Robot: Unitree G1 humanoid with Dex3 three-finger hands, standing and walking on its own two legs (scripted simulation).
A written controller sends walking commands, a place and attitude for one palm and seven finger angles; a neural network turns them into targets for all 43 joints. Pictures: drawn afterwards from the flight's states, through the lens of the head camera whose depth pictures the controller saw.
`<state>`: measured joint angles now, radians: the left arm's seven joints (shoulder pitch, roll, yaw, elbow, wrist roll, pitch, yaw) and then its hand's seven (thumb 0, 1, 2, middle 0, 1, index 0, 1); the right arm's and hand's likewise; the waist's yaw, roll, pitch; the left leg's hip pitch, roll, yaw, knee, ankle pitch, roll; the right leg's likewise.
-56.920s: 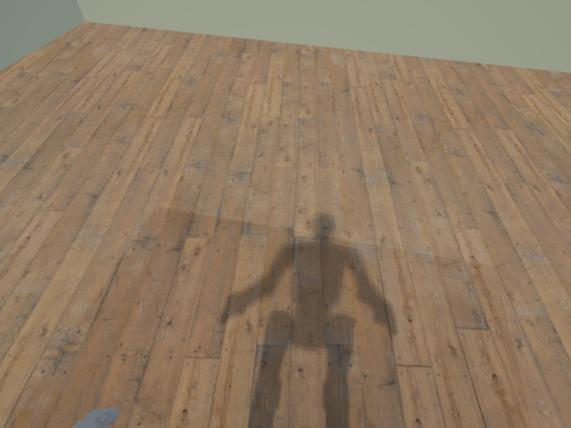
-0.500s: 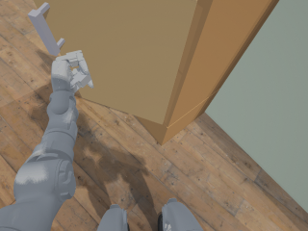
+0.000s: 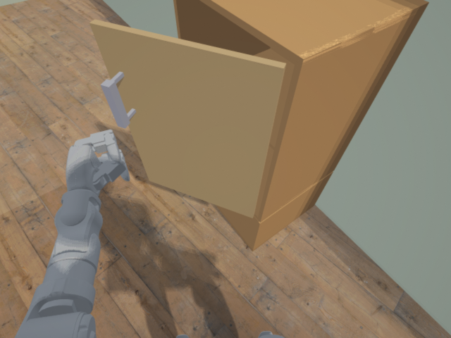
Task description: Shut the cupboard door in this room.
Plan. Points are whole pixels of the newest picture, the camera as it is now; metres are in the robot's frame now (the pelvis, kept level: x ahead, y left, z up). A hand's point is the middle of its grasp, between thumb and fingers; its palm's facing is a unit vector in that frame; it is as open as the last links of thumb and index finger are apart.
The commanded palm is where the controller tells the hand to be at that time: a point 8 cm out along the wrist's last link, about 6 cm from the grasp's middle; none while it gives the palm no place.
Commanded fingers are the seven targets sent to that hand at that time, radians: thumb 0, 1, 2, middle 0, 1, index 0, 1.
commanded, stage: draw the hand back to the body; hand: left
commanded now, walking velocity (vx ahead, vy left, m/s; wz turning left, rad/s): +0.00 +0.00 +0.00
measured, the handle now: (121, 100) +0.65 +0.25 +0.02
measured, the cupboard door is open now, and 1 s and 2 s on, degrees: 32 32 32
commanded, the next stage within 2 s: step back with the hand held close in 1.20 s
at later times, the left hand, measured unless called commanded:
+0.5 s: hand (30, 212) +0.27 +0.25 +0.15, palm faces +0.33 -0.91 -0.26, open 3.8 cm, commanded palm +0.22 +0.29 +0.17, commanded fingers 0.00 0.90 0.90 -0.61 -0.75 -0.61 -0.75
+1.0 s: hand out of the picture +0.19 +0.28 +0.20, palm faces +0.51 -0.75 -0.41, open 7.1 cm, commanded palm +0.14 +0.31 +0.22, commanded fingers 0.00 0.90 0.90 -0.20 -0.30 -0.20 -0.30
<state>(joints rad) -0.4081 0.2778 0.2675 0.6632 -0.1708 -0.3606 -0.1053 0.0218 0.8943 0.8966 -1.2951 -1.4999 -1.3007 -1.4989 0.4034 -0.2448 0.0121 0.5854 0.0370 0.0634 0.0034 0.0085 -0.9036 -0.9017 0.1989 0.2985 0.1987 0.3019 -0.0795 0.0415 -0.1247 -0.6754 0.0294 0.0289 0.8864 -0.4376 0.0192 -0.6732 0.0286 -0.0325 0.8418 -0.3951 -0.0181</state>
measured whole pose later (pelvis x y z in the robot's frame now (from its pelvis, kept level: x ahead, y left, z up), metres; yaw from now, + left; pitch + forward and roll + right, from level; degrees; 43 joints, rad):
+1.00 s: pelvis +0.01 +0.01 +0.05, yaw +3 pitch -3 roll +0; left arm 0.47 0.33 0.36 -0.35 -0.07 -0.06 0.10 0.02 0.89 0.90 -0.26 -0.36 -0.26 -0.36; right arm 0.21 -0.24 0.02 0.63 0.02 -0.07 -0.07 0.01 -0.90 -0.90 0.20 0.30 0.20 0.30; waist 0.07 0.09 -0.01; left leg -0.11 -0.02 0.01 0.43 -0.26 0.03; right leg -0.11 -0.01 -0.05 0.42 -0.25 0.00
